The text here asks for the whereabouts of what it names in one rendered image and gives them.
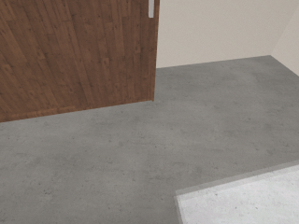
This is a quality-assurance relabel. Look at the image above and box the wardrobe door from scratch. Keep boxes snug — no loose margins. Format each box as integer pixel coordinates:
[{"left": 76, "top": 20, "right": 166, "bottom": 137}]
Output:
[
  {"left": 0, "top": 0, "right": 74, "bottom": 117},
  {"left": 33, "top": 0, "right": 157, "bottom": 109}
]

